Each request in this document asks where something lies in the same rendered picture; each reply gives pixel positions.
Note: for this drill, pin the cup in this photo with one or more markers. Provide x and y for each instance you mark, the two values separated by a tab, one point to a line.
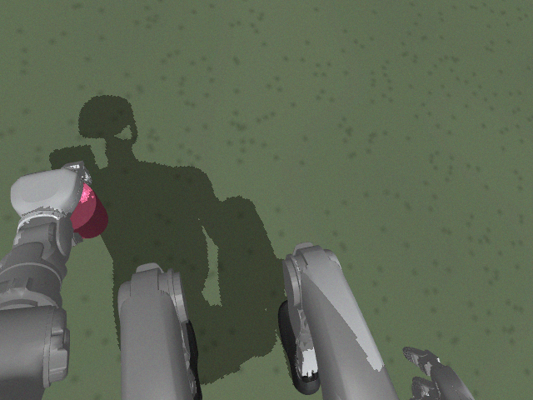
89	218

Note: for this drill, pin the right robot foot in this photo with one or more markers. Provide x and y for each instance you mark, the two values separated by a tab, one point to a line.
304	384

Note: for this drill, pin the right robot hand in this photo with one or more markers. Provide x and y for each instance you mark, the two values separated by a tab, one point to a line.
445	384

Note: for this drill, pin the left robot foot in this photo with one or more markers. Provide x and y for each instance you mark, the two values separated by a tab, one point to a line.
197	392

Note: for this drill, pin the left robot hand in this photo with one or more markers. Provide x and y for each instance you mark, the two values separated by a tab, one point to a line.
58	190

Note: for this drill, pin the left robot arm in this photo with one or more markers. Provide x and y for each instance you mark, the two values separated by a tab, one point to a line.
34	339

